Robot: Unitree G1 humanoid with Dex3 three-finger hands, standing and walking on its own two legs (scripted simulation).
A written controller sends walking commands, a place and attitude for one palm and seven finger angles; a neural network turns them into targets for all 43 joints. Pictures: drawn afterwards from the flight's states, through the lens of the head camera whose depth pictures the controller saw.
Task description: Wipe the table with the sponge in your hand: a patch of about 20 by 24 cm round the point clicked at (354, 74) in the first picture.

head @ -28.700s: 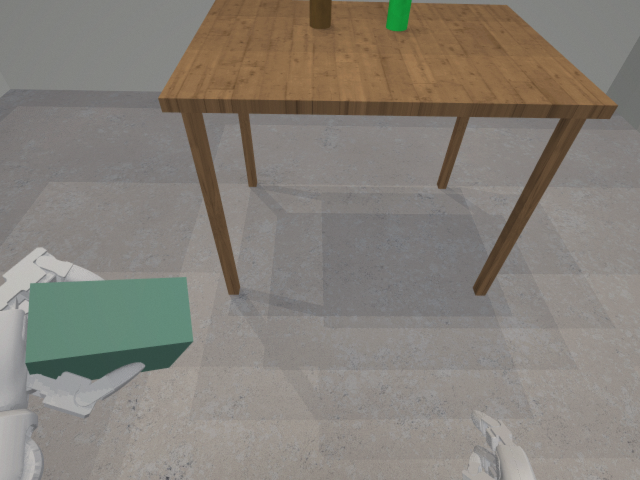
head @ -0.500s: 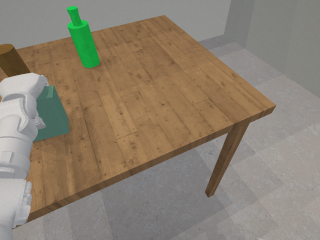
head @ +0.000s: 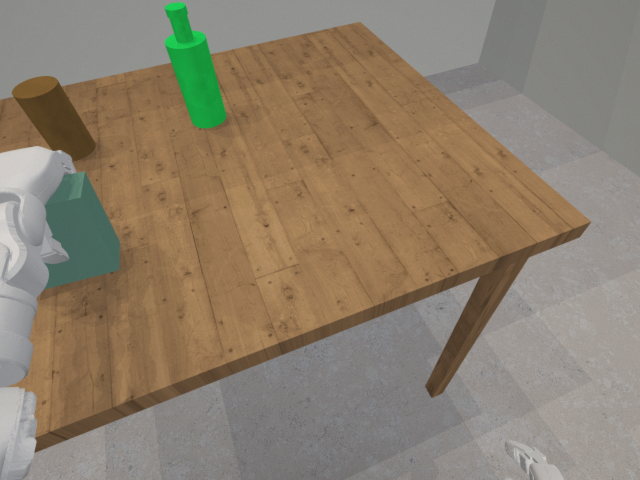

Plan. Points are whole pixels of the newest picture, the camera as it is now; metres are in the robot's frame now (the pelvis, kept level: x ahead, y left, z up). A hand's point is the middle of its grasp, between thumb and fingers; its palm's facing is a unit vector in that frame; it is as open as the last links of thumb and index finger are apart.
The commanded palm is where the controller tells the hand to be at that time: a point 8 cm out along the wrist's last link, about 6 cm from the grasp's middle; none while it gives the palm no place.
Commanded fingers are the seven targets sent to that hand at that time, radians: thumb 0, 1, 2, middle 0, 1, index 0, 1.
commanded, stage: slide back across to the first lane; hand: left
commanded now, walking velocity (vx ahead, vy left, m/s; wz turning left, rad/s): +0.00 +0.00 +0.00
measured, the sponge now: (62, 244) +0.37 +0.37 +0.09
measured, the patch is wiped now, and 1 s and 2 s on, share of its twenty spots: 1.00 1.00 1.00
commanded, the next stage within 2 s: wipe back along the first lane in 0.02 s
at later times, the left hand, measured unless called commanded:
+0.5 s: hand (34, 237) +0.34 +0.36 +0.14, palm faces -0.05 +0.00 -1.00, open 10.3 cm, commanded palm +0.31 +0.35 +0.19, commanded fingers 0.00 0.10 1.30 -1.20 -1.60 -1.20 -1.60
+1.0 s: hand (28, 272) +0.30 +0.35 +0.13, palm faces +0.01 -0.02 -1.00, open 10.3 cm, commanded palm +0.26 +0.34 +0.17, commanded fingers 0.00 0.10 1.30 -1.20 -1.60 -1.20 -1.60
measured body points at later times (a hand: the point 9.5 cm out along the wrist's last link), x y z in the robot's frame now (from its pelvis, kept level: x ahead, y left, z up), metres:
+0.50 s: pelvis +0.00 +0.00 +0.00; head +0.03 -0.02 +0.45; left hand +0.34 +0.36 +0.19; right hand +0.15 -0.26 -0.12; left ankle -0.01 +0.09 -0.74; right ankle -0.06 -0.12 -0.74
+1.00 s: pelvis +0.00 +0.00 +0.00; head +0.00 -0.04 +0.45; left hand +0.29 +0.34 +0.19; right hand +0.19 -0.24 -0.10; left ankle -0.01 +0.09 -0.74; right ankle -0.06 -0.12 -0.74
